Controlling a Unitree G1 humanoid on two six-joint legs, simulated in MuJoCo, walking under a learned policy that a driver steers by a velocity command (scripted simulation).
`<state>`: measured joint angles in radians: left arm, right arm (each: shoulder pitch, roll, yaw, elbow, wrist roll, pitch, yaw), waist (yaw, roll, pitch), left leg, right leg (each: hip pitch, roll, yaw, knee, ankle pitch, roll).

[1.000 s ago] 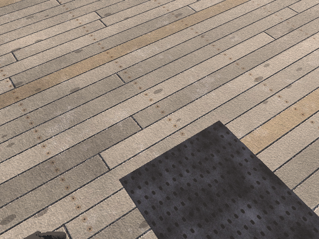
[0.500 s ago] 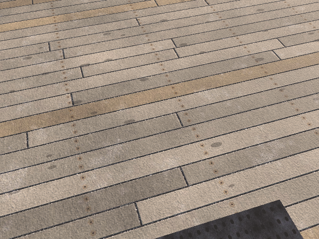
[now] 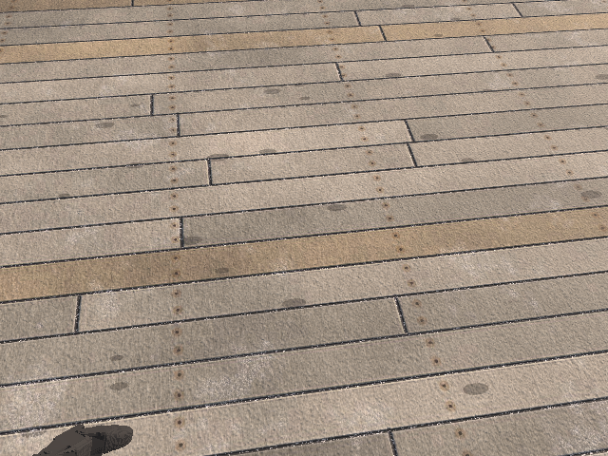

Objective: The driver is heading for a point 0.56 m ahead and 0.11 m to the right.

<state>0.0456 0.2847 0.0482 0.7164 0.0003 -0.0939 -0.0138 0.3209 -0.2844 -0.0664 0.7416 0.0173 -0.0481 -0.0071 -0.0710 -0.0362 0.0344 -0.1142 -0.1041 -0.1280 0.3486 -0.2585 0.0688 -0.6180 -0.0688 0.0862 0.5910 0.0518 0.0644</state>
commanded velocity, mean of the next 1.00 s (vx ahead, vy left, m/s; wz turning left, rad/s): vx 0.38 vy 0.00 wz -0.24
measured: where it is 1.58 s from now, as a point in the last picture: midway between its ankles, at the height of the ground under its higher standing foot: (331, 437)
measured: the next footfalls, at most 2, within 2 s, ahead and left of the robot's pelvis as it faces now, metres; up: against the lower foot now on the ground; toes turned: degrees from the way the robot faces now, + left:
right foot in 0.12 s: +0.25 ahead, -0.14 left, +0.00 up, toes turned +0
left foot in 0.62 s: +0.56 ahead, +0.02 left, +0.00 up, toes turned -19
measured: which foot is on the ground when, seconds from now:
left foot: down 0.00-0.14, up 0.16-0.60, down 0.62-1.00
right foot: up 0.00-0.10, down 0.12-0.64, up 0.66-0.96, down 0.98-1.00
